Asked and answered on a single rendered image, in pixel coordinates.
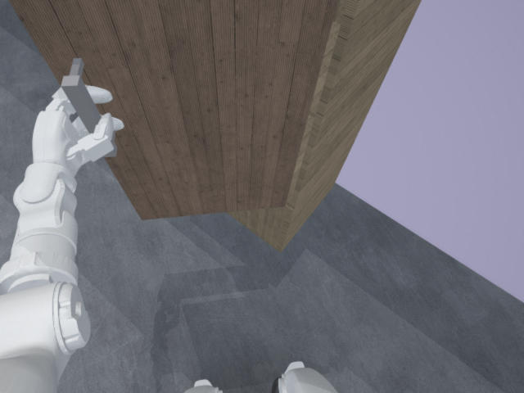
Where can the left robot shin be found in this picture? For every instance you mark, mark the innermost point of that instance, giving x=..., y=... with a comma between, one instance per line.
x=202, y=383

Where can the robot left hand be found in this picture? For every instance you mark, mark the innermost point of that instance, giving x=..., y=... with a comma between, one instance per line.
x=57, y=140

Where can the handle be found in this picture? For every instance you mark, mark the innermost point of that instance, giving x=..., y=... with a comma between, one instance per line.
x=79, y=97

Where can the cupboard door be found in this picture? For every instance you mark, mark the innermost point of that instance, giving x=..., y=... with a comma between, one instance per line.
x=214, y=94

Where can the robot shin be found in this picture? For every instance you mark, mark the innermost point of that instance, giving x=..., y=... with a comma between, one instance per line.
x=202, y=383
x=295, y=365

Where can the right robot shin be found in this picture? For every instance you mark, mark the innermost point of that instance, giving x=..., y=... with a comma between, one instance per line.
x=295, y=365

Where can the robot left forearm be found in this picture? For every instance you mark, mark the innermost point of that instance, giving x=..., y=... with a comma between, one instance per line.
x=45, y=243

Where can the left robot upper arm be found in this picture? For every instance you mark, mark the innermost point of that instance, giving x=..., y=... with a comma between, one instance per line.
x=40, y=328

